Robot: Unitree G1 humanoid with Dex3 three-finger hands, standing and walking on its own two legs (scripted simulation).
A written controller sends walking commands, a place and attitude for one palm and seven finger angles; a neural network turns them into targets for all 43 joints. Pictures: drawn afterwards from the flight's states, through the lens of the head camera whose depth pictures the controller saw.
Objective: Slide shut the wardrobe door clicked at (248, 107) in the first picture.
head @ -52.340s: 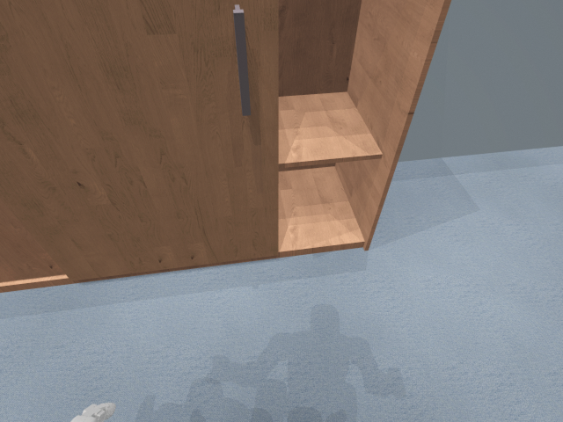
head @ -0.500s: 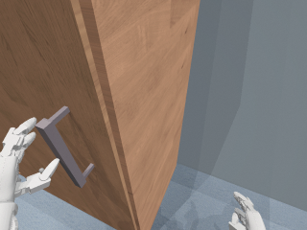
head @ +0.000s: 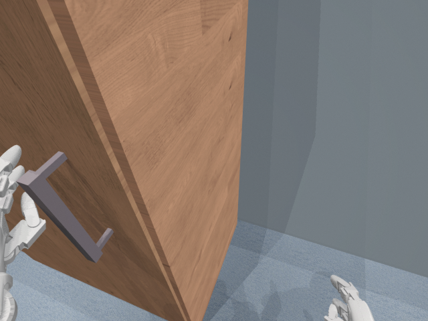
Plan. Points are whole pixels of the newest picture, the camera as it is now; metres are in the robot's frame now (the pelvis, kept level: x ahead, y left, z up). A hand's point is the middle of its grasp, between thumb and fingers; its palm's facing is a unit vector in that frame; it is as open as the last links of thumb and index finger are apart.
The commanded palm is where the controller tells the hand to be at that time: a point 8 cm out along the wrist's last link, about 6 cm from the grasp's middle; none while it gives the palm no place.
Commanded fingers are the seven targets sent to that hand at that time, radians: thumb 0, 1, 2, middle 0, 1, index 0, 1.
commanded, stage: step back with the hand held close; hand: left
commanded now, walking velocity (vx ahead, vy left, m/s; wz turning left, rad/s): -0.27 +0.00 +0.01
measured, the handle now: (78, 213) +0.24 +0.27 +0.11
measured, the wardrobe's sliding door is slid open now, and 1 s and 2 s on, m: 0.01 0.01 0.01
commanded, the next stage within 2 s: stop stepping back and stand still in 1.36 s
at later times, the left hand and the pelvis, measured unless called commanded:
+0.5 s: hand (16, 235) +0.17 +0.31 +0.16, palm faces +0.42 -0.76 -0.49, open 7.4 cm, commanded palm +0.10 +0.34 +0.17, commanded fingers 0.00 0.90 0.90 -0.20 -0.30 -0.20 -0.30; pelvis -0.05 +0.04 -0.01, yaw -2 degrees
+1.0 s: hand (2, 290) +0.10 +0.28 +0.15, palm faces +0.33 -0.82 -0.46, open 7.5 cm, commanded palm +0.03 +0.33 +0.17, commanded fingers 0.00 0.90 0.90 -0.20 -0.30 -0.20 -0.30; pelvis -0.13 +0.04 -0.02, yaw -4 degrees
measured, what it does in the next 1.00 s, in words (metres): walks backwards: right foot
